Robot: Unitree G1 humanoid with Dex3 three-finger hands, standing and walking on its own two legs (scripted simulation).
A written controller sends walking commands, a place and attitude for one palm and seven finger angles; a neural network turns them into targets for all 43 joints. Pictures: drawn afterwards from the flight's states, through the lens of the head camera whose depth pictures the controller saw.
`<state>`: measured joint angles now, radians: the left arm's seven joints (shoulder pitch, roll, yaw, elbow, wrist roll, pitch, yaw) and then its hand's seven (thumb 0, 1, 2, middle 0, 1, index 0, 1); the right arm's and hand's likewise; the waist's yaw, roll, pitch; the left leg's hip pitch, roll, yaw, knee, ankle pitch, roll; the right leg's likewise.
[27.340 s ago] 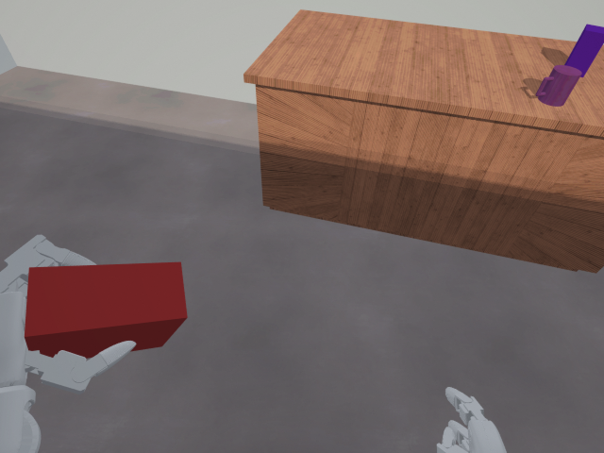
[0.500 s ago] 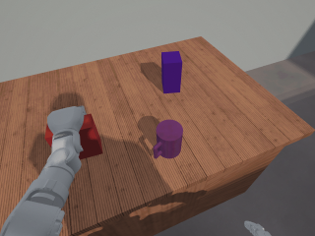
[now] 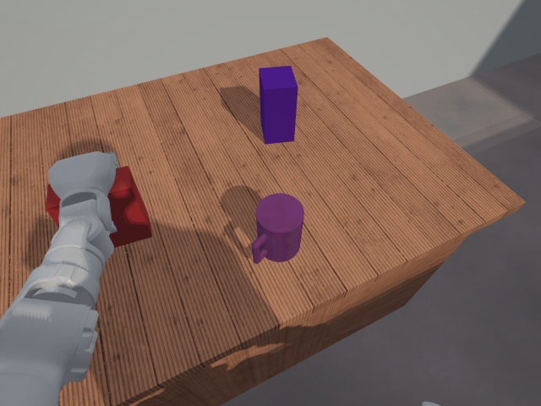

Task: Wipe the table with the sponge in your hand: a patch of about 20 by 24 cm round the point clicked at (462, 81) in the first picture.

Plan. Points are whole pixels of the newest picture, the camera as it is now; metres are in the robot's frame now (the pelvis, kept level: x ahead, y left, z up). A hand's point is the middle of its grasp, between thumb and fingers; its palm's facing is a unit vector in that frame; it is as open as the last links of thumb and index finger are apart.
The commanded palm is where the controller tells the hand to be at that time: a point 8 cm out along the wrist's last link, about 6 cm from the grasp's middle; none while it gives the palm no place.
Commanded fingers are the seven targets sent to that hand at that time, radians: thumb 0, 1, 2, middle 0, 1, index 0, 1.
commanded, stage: slide back across to the first lane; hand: left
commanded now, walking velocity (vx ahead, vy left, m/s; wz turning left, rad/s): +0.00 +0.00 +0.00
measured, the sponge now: (108, 220) +0.41 +0.30 +0.00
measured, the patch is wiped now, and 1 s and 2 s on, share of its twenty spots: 1.00 1.00 1.00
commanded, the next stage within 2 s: wipe back along the first lane in 0.52 s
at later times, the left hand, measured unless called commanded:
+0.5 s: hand (62, 216) +0.38 +0.34 +0.05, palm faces -0.07 -0.02 -1.00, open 10.1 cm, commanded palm +0.36 +0.34 +0.10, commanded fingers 0.00 0.10 1.30 -1.20 -1.60 -1.20 -1.60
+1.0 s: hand (51, 236) +0.35 +0.35 +0.05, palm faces -0.05 -0.01 -1.00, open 10.1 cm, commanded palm +0.32 +0.33 +0.08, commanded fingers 0.00 0.10 1.30 -1.20 -1.60 -1.20 -1.60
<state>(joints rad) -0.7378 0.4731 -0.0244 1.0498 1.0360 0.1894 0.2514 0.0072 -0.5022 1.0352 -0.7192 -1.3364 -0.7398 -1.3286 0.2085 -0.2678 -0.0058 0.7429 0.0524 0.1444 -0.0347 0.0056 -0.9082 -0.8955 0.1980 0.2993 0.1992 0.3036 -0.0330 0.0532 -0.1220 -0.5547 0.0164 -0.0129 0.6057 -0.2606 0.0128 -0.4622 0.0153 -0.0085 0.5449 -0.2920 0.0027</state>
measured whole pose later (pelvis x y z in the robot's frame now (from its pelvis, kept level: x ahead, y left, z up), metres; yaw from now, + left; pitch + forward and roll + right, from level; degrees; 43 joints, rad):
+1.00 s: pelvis +0.01 +0.01 +0.00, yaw +1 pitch +8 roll -2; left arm -0.39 0.50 0.00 0.67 1.01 0.18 0.20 0.00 -0.49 1.04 -0.71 -1.35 -0.73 -1.34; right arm 0.17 -0.27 -0.01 0.70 0.06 0.18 -0.03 0.01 -0.91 -0.90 0.20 0.30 0.20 0.30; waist 0.03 0.06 -0.10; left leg -0.45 0.00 -0.03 0.58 -0.28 0.02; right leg -0.33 0.00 -0.02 0.50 -0.30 0.01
